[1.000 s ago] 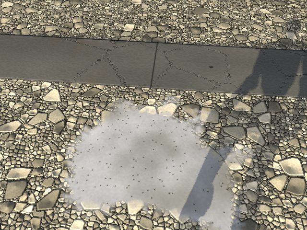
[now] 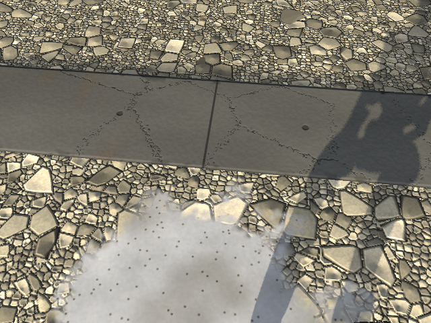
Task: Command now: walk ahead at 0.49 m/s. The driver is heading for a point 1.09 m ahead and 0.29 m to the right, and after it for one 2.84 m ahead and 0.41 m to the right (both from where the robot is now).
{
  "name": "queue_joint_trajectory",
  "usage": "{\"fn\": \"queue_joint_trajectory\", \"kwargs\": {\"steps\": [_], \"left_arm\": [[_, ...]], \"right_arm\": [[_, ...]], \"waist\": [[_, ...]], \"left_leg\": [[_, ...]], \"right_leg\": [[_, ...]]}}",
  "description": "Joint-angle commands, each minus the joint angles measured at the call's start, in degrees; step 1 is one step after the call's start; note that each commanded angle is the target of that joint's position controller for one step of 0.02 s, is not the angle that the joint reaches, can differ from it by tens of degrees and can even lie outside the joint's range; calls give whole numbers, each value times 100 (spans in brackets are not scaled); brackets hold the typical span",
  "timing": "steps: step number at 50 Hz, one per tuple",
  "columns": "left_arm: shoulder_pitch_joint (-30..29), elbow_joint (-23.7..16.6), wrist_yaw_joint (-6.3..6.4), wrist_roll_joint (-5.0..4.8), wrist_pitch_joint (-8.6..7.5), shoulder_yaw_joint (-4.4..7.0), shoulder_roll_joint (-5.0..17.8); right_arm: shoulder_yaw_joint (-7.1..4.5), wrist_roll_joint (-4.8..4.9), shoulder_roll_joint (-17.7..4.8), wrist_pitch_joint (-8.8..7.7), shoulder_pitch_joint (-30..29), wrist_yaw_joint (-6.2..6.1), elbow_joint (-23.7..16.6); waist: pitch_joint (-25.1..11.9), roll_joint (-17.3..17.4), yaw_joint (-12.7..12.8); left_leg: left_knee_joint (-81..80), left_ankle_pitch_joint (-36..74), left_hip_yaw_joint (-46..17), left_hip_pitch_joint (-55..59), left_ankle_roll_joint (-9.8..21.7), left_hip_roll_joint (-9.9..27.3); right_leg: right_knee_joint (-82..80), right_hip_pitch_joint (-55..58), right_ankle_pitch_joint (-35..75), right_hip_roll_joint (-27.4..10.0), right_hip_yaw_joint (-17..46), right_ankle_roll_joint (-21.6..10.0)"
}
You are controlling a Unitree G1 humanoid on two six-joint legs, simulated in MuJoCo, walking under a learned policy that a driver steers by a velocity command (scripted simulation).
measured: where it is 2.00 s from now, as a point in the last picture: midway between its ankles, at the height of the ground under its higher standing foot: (263, 154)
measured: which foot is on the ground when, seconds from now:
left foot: down 0.00-0.54, up 0.56-1.00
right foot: up 0.00-0.52, down 0.54-1.00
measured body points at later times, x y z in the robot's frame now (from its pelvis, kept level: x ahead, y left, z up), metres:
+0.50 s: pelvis +0.27 -0.02 +0.02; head +0.31 -0.02 +0.46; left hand +0.48 +0.18 -0.09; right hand +0.16 -0.24 -0.12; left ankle +0.12 +0.05 -0.72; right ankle +0.43 -0.12 -0.70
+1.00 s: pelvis +0.54 -0.04 +0.02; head +0.57 -0.04 +0.47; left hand +0.44 +0.18 -0.12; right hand +0.73 -0.25 -0.09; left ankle +0.70 +0.09 -0.68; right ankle +0.43 -0.11 -0.72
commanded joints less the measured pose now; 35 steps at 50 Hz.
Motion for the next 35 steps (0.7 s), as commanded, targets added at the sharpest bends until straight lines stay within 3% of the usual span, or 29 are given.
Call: {"fn": "queue_joint_trajectory", "kwargs": {"steps": [1, 2, 3, 4, 5, 6, 8, 11, 16, 22, 24, 26, 27, 28, 29, 30, 31, 32, 34, 35], "left_arm": [[546, -461, -62, -80, -25, 57, 162], [10, -480, -54, 47, -10, 171, 766], [-567, -687, -97, 59, -39, 221, 892], [-809, -724, -123, 75, -48, 238, 864], [-800, -694, -142, 99, 9, 238, 766], [-655, -662, -184, 139, 89, 200, 586], [-707, -676, -237, 149, 178, 173, 398], [-1511, -957, -267, 138, 241, 191, 490], [-2714, -1300, -288, 52, 236, 142, 439], [-3590, -1581, -271, 41, 185, 121, 490], [-3402, -1568, -249, 42, 132, 154, 558], [-2269, -1199, -167, 58, 60, 263, 729], [-1247, -864, -105, 130, -1, 362, 924], [-296, -699, -30, 292, -35, 514, 1463], [-210, -657, -96, 255, 24, 591, 1711], [-626, -650, -152, 34, 70, 538, 1351], [-1213, -722, -175, -18, 51, 456, 1055], [-1510, -742, -194, 6, 7, 394, 786], [-1490, -575, -158, 3, -56, 285, 451], [-1314, -481, -148, 0, -101, 276, 455]], "right_arm": [[-467, -186, -1519, -3, 2704, -103, 532], [-459, 102, -1215, 14, 2228, -33, 507], [-370, 142, -886, -6, 1616, -14, 403], [-302, 105, -607, -59, 1403, 17, 413], [-244, 75, -458, -124, 1443, 7, 494], [-200, 79, -355, -175, 1542, -20, 608], [-202, 95, -449, -285, 1847, -31, 797], [-220, 108, -647, -317, 2181, -19, 951], [-154, 121, -612, -294, 2794, -36, 1124], [-129, 5, -687, -241, 3274, -145, 1334], [-145, -15, -760, -231, 3106, -182, 1349], [-168, -2, -857, -216, 2908, -189, 1352], [-155, 43, -843, -216, 2790, -176, 1309], [-64, 174, -536, -244, 2836, -139, 1068], [-55, 270, -263, -224, 3455, -114, 1119], [-204, 115, -770, -200, 2948, -134, 1101], [-204, 91, -686, -233, 2477, -103, 917], [-199, 74, -578, -234, 2240, -83, 872], [-189, -55, -375, -88, 2317, -8, 897], [-188, -66, -294, -31, 2340, 31, 896]], "waist": [[-1885, 1039, -687], [-1334, 193, -784], [-445, 116, -548], [-64, -156, -395], [63, -218, -219], [37, -124, -62], [47, -42, 12], [223, 68, -90], [207, 201, -466], [238, 319, -701], [166, 351, -488], [-386, 382, 16], [-912, 258, 449], [-1704, -405, 673], [-2264, -1306, 389], [-1600, -460, 281], [-793, -387, 66], [-446, -217, -91], [-260, -350, -391], [-278, -388, -434]], "left_leg": [[-673, -507, -4486, 4557, 1449, 2764], [-1472, -1902, -4593, 3792, 1412, 2482], [-1849, -2223, -3781, 2819, 1197, 2312], [-2080, -1653, -3291, 2116, 999, 2079], [-2151, -983, -2797, 1678, 808, 1852], [-2253, -633, -2407, 1363, 667, 1671], [-2345, 44, -1928, 1198, 599, 1509], [-2531, 458, -1490, 1317, 477, 1339], [-2369, 1589, -1072, 1933, 87, 1129], [-1898, 2527, -1108, 3229, 207, 1472], [-1508, 3416, -1032, 3388, 184, 1582], [-298, 4642, -884, 3269, 42, 1492], [828, 4042, -714, 2600, -64, 1300], [2660, 1909, -442, 1018, -230, 897], [4435, -2462, -448, -590, -370, -95], [4684, -2048, -1046, -1053, -275, 258], [4432, -1483, -1012, -1137, -277, 483], [4116, -1162, -974, -950, -297, 666], [3685, -977, -914, -460, -422, 831], [3588, -935, -848, -361, -472, 818]], "right_leg": [[5422, -3835, -518, -32, 111, 63], [5450, -4364, 99, -323, 486, -100], [5098, -4476, 684, -613, 433, -133], [4758, -4231, 913, -767, 409, -131], [4498, -3936, 998, -904, 419, -79], [4244, -3616, 1047, -989, 387, 11], [3925, -3569, 1172, -1063, 233, 129], [3257, -4195, 1847, -1252, 16, 274], [1778, -4417, 2829, -1133, -304, 392], [801, -4549, 2453, -856, -415, 222], [510, -4092, 1974, -699, -450, 38], [114, -2659, 1719, -340, -560, -206], [-113, -1260, 1975, -506, -370, -399], [-131, 472, 1459, -1932, 1285, -823], [-732, 1354, 1603, -3181, 3755, -1582], [-990, 745, 1210, -2809, 3489, -1386], [-1228, -147, 1418, -2609, 2632, -1192], [-1446, -777, 1878, -2331, 2084, -998], [-1674, -1483, 2473, -1918, 1334, -713], [-1722, -1577, 2763, -1865, 1177, -705]]}}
